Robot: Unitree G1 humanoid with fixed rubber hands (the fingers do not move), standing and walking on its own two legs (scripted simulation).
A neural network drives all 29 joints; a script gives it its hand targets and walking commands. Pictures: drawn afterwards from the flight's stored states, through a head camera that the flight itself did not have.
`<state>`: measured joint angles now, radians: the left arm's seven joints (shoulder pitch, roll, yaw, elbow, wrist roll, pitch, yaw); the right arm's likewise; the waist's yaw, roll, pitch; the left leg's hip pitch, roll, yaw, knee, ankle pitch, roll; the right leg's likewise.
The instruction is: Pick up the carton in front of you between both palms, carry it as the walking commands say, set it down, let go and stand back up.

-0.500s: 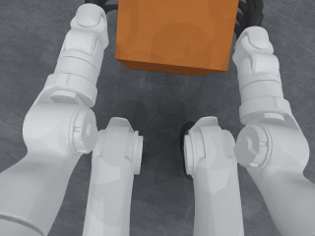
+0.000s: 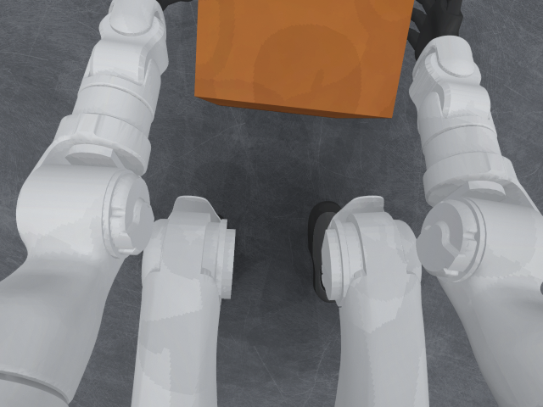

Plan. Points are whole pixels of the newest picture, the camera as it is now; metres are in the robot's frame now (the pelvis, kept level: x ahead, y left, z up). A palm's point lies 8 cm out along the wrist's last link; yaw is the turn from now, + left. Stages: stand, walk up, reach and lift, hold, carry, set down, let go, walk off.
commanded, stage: set down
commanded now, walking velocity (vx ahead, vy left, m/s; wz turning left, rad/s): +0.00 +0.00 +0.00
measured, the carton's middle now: (292, 33) +0.53 -0.03 -0.25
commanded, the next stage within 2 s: let go in 1.22 s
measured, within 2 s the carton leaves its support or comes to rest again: neither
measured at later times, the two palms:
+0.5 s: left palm out of the picture +0.56 +0.16 -0.07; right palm (526, 1) +0.52 -0.21 -0.07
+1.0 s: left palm out of the picture +0.56 +0.18 +0.08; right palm out of the picture +0.52 -0.22 +0.08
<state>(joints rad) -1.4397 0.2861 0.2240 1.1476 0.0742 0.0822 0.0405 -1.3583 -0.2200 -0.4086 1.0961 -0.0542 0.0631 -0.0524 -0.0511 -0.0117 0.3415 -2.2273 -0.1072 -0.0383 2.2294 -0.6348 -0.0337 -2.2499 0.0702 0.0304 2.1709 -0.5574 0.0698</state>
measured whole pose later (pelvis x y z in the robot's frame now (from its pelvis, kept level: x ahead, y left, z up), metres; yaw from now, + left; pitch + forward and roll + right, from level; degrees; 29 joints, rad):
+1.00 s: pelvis +0.02 +0.00 +0.18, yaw +1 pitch +48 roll +0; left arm -1.19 0.35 0.20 0.90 -0.04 0.18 0.01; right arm -1.06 -0.22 -0.29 0.75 0.09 0.17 -0.09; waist -0.07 0.02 -0.06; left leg -1.90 -0.06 -0.04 1.56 -0.49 -0.01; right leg -1.93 0.03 0.03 1.53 -0.43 0.03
